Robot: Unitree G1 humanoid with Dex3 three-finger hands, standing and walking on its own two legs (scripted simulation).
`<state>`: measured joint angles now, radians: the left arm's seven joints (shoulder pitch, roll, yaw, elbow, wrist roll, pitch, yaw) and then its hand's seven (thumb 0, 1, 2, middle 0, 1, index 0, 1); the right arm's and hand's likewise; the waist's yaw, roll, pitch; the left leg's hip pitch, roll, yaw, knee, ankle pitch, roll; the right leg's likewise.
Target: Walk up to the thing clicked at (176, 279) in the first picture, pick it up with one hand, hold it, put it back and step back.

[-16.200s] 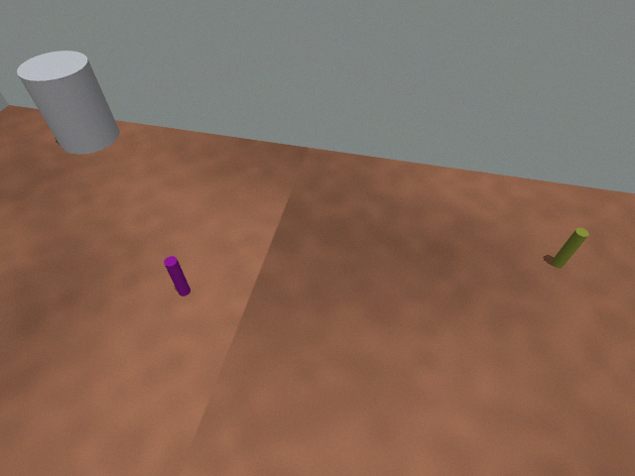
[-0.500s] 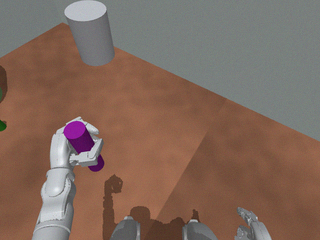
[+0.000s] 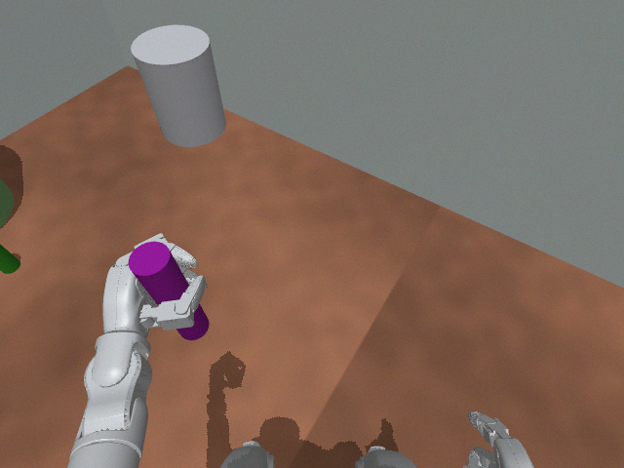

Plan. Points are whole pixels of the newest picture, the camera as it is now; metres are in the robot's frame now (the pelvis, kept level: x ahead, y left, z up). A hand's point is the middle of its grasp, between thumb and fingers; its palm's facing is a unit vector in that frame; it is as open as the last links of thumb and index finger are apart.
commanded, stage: hold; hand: left
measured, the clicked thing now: (175, 297) +0.33 +0.18 +0.02
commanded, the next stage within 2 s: none
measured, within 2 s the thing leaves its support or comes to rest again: neither
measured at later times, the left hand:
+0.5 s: hand (178, 280) +0.32 +0.17 +0.07, palm faces +0.07 -1.00 +0.00, open 5.8 cm
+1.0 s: hand (175, 279) +0.32 +0.17 +0.07, palm faces +0.08 -1.00 +0.00, open 5.8 cm
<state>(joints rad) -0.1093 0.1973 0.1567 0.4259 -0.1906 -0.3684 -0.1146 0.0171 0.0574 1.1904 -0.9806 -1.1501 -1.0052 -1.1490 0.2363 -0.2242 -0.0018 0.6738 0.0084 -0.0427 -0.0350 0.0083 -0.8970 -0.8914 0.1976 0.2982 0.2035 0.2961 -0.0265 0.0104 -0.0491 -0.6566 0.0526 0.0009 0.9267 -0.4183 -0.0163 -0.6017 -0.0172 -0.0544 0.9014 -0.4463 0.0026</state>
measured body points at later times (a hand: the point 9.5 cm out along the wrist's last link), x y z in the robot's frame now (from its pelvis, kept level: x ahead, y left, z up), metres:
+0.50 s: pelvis +0.00 +0.00 +0.01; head +0.04 +0.01 +0.46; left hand +0.31 +0.22 +0.07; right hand +0.13 -0.25 -0.10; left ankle +0.03 +0.13 -0.69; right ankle +0.00 -0.12 -0.69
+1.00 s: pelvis +0.00 +0.01 +0.02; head +0.03 +0.01 +0.47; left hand +0.31 +0.22 +0.07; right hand +0.12 -0.24 -0.09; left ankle +0.03 +0.13 -0.69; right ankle +0.00 -0.12 -0.69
